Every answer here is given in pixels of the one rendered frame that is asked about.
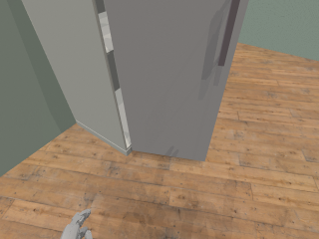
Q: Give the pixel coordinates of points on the handle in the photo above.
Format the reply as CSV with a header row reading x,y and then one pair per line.
x,y
228,31

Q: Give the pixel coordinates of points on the fridge door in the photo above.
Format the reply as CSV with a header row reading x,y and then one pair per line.
x,y
167,54

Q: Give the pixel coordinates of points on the left robot hand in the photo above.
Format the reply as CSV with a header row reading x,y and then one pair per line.
x,y
73,231

